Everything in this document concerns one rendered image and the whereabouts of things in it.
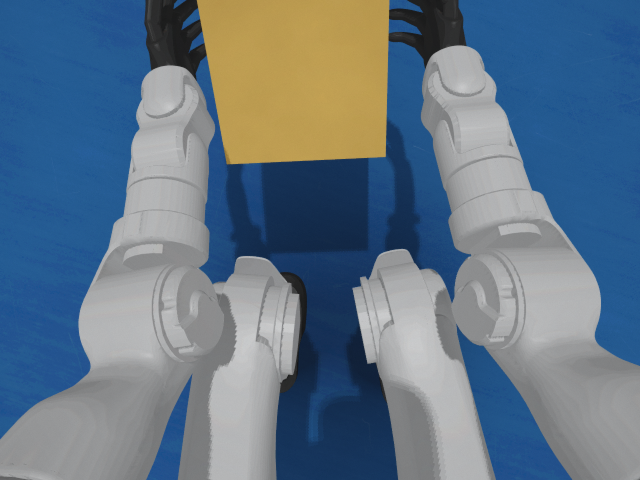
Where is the carton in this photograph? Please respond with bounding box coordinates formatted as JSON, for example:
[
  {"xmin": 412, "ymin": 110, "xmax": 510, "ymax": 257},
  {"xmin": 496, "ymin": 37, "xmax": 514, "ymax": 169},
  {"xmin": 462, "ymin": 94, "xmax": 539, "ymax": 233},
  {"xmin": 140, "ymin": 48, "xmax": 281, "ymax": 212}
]
[{"xmin": 197, "ymin": 0, "xmax": 389, "ymax": 164}]

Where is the right robot hand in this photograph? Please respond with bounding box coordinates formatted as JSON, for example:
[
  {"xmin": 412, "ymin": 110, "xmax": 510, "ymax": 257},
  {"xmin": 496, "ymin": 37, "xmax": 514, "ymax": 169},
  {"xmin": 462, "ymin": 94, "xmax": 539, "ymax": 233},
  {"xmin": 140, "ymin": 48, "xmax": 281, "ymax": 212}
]
[{"xmin": 388, "ymin": 0, "xmax": 467, "ymax": 69}]

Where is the robot right thigh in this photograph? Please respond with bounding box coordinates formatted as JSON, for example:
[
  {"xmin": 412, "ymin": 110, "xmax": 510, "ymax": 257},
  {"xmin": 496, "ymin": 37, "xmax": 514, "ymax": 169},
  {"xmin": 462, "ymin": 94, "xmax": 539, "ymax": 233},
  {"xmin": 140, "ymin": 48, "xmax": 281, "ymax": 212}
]
[{"xmin": 352, "ymin": 262, "xmax": 496, "ymax": 480}]

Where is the robot left forearm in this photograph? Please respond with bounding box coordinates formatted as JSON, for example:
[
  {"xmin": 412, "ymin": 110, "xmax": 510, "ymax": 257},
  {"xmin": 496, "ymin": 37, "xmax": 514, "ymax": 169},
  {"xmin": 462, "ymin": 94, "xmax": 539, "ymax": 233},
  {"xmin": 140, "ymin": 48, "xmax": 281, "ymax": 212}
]
[{"xmin": 78, "ymin": 65, "xmax": 215, "ymax": 343}]

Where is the left robot hand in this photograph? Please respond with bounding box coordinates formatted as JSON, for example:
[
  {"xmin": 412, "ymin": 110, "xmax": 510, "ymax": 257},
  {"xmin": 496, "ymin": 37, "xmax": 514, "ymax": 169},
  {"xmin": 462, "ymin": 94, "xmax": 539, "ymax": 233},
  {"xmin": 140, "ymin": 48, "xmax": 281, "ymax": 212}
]
[{"xmin": 144, "ymin": 0, "xmax": 207, "ymax": 81}]

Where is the robot right forearm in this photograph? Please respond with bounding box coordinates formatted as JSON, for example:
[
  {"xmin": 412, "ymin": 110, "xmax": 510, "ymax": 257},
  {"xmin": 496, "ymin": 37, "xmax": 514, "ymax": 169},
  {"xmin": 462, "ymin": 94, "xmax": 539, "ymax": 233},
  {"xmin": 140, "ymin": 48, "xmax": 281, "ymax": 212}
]
[{"xmin": 421, "ymin": 45, "xmax": 601, "ymax": 311}]

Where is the robot right foot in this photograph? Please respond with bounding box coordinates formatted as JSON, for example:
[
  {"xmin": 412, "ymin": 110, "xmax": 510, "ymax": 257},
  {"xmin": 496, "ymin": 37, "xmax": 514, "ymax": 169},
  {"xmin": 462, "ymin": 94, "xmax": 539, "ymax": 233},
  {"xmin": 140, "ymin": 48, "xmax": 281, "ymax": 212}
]
[{"xmin": 376, "ymin": 364, "xmax": 387, "ymax": 403}]

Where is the right robot upper arm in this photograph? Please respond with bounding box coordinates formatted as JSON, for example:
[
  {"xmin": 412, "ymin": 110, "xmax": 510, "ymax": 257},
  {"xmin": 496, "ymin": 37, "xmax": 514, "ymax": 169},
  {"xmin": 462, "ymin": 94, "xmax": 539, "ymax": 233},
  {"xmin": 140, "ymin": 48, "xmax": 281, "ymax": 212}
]
[{"xmin": 451, "ymin": 246, "xmax": 640, "ymax": 480}]

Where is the left robot upper arm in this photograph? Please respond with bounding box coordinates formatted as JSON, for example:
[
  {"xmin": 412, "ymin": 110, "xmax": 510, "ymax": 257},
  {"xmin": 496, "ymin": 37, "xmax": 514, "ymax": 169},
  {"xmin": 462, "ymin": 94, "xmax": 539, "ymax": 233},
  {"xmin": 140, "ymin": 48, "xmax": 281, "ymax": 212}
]
[{"xmin": 0, "ymin": 262, "xmax": 224, "ymax": 480}]

